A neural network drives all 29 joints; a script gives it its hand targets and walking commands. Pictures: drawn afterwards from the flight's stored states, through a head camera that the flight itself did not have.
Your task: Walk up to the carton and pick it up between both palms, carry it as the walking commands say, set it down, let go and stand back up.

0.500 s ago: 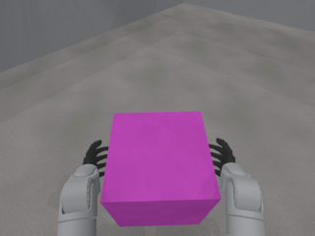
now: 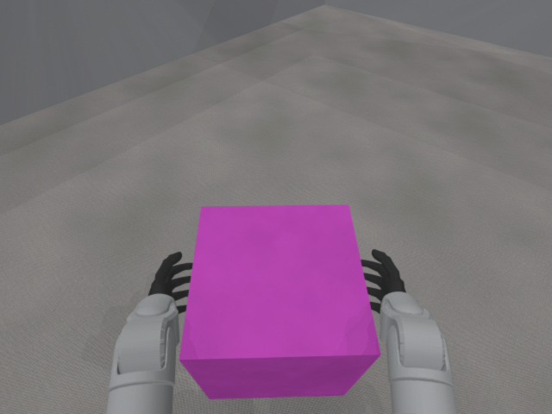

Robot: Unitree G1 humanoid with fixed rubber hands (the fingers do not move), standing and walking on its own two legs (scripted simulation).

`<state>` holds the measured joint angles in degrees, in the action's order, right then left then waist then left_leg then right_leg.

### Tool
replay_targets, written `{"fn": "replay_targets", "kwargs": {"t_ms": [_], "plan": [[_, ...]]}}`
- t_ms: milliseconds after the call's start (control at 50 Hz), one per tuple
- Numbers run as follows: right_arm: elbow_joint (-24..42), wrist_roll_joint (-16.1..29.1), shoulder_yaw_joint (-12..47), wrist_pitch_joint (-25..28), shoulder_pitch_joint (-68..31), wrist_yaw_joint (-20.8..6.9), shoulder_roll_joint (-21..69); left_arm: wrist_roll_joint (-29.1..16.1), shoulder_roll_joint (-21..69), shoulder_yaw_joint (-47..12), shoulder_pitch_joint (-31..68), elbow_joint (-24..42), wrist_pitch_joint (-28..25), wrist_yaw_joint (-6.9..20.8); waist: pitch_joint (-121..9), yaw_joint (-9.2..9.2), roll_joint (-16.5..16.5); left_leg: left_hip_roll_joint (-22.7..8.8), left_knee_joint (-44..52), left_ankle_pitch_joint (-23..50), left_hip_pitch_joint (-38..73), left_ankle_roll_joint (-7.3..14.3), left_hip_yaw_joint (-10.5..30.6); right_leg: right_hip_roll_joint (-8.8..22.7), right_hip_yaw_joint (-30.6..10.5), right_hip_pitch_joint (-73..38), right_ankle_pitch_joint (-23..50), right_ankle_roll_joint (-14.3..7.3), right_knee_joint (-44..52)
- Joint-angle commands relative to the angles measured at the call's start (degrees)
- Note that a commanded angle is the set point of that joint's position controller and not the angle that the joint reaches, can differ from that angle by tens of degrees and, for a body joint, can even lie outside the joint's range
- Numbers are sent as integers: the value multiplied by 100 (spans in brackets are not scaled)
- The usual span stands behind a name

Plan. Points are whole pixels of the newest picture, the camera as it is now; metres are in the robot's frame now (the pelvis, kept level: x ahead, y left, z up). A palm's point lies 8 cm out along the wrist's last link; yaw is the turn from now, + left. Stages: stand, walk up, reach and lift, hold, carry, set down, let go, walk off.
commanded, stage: hold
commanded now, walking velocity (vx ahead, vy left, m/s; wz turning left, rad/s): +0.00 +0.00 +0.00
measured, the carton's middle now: (276, 306) +0.31 +0.00 -0.05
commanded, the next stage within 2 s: set down in 0.52 s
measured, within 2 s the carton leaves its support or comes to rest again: neither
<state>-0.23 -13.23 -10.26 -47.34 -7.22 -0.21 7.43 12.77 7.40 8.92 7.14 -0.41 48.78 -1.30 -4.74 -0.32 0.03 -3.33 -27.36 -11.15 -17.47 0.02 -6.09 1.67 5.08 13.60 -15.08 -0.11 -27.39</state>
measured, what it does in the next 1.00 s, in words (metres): stands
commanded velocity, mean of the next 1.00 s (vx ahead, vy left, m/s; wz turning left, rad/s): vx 0.00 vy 0.00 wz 0.00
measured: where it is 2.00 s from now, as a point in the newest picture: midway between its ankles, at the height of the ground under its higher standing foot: outside the picture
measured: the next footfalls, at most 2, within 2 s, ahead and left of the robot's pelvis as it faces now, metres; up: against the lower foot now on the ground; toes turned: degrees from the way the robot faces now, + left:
none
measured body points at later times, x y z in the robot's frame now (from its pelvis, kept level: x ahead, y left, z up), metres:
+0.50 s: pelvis -0.01 +0.00 +0.01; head -0.04 +0.01 +0.46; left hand +0.28 +0.17 +0.04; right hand +0.29 -0.17 +0.05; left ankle +0.03 +0.12 -0.74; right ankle -0.01 -0.11 -0.74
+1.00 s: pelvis -0.01 +0.00 +0.00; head +0.01 +0.01 +0.45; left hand +0.30 +0.18 -0.01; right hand +0.31 -0.16 +0.00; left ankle +0.03 +0.12 -0.74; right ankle -0.01 -0.11 -0.74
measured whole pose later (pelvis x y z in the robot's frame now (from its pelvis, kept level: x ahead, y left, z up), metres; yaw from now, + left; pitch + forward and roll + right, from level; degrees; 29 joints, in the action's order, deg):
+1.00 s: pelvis -0.01 +0.00 +0.00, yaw -3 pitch +0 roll +0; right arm -25.2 -20.2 -21.1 -28.3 -19.6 -3.1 9.9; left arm 20.0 9.1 22.4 16.8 -20.3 31.1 3.2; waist 1.7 3.1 -1.2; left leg -1.4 -24.2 -9.6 -14.7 0.1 -3.1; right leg 0.3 1.5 12.4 -12.9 -0.7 -25.2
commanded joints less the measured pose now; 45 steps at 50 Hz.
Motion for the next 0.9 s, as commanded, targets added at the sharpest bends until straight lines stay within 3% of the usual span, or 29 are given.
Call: {"fn": "replay_targets", "kwargs": {"t_ms": [0,40,60,100,180,260,500,520,540,580,640,660,800,880], "plan": [[-210,1145,2792,772,-2251,-1081,3954,-1263,3838,-3016,2345,149,-853,1218,-688,-235,-270,828,528,1378,1504,263,1084,-593,-891,28,1573,-87,822],[251,1444,3256,952,-2649,-1206,4451,-1511,4319,-3404,2662,613,-1030,1287,-1454,-128,-143,801,380,2138,1977,212,1209,-624,-909,-148,1968,-47,758],[432,1610,3475,985,-2863,-1297,4622,-1571,4459,-3500,2732,850,-1068,1283,-1779,22,-25,767,344,2437,2143,168,1251,-654,-909,-245,1982,-46,751],[322,1609,3468,975,-2895,-1382,4678,-1553,4484,-3470,2860,940,-1042,1270,-1860,186,69,741,381,2394,2175,122,1190,-606,-967,-327,1824,-73,804],[-252,1311,3099,924,-2609,-1369,4593,-1364,4398,-3218,2855,304,-901,1369,-1338,24,22,752,611,1351,1981,137,1088,-538,-991,-195,1110,-147,995],[-638,1201,2833,961,-2772,-1474,4671,-1248,4637,-3027,3048,-233,-871,1505,-1111,-126,26,709,710,1026,1927,114,1156,-561,-937,-169,798,-228,1049],[-865,1177,2655,988,-3277,-1661,4913,-1103,4884,-2657,3347,-610,-888,1618,-943,13,17,649,877,1026,1823,106,1097,-517,-929,-480,875,-254,1073],[-1264,1021,2685,943,-3599,-1735,5056,-832,4784,-2161,3111,-983,-876,1651,-701,655,68,880,938,778,2305,101,784,-513,-968,-390,569,-244,1299],[-1388,945,2579,995,-3615,-1773,5114,-913,4813,-2253,3439,-954,-916,1701,-539,525,26,881,1046,567,2287,102,760,-558,-945,-338,381,-242,1366],[-1731,889,2393,1136,-3717,-1806,5121,-918,4804,-2129,3632,-1079,-1019,1777,-401,609,-6,847,1098,413,2138,73,702,-585,-928,-393,264,-256,1335],[-2176,746,2024,1384,-4034,-1787,5126,-889,4838,-1935,4030,-1473,-1162,1895,-438,425,-41,824,980,28,2107,63,710,-588,-919,-183,-110,-307,1287],[-2267,726,1984,1453,-4106,-1790,5177,-868,4879,-1904,4132,-1513,-1217,1917,-516,442,2,823,926,35,2088,52,703,-581,-919,-138,-130,-323,1248],[-2549,463,1690,1715,-3909,-1711,5091,-647,4776,-1693,3983,-1832,-1535,1944,-895,253,45,808,664,861,1852,-1,741,-601,-875,-244,636,-317,984],[-2648,390,1583,1888,-3771,-1670,4899,-517,4570,-1539,3758,-1947,-1783,1871,-951,294,5,816,519,1150,1600,2,774,-623,-855,-192,946,-297,788]]}}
